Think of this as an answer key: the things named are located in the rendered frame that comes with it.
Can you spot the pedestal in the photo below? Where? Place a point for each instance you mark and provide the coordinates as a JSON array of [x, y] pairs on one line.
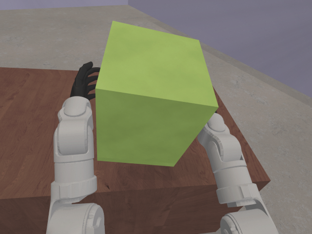
[[135, 198]]

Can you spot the left robot forearm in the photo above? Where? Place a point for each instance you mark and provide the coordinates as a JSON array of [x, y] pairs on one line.
[[73, 154]]

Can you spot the left robot upper arm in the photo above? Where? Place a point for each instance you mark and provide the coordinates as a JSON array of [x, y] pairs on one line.
[[86, 218]]

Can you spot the carton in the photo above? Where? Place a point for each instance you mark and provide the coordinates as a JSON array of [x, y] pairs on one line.
[[153, 96]]

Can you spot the right robot upper arm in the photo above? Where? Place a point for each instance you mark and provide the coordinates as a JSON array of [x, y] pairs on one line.
[[253, 221]]

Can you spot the robot left hand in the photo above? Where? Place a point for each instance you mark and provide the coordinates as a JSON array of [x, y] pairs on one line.
[[80, 87]]

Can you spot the right robot forearm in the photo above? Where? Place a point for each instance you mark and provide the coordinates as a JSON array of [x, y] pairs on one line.
[[233, 181]]

